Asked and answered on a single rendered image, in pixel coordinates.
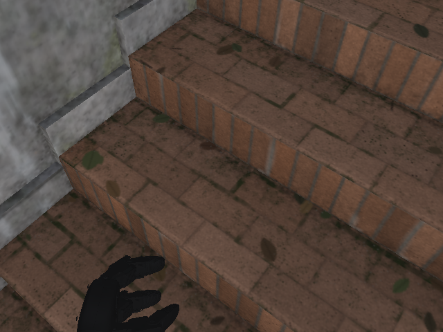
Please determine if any left robot hand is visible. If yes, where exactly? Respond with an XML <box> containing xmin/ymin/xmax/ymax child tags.
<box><xmin>76</xmin><ymin>255</ymin><xmax>179</xmax><ymax>332</ymax></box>

